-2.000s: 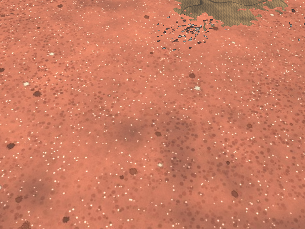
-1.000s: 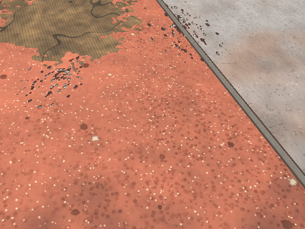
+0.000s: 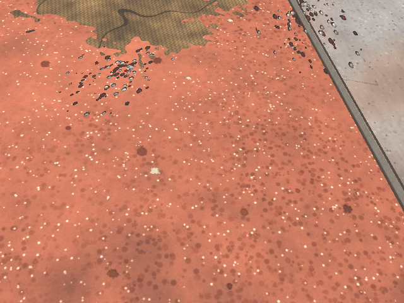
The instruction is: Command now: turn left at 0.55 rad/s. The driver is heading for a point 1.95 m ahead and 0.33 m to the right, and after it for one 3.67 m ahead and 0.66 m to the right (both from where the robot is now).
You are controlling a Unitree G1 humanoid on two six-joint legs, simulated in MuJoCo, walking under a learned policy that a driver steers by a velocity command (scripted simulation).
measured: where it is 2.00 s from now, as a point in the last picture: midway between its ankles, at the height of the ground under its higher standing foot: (235, 277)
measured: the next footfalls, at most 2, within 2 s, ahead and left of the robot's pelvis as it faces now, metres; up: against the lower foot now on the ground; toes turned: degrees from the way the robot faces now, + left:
right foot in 0.26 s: +0.07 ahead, -0.15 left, +0.00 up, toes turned +8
left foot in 0.58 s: +0.15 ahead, +0.11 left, +0.00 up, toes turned -6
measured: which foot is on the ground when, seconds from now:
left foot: down 0.00-0.28, up 0.30-0.56, down 0.58-1.00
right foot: up 0.00-0.24, down 0.26-0.58, up 0.60-1.00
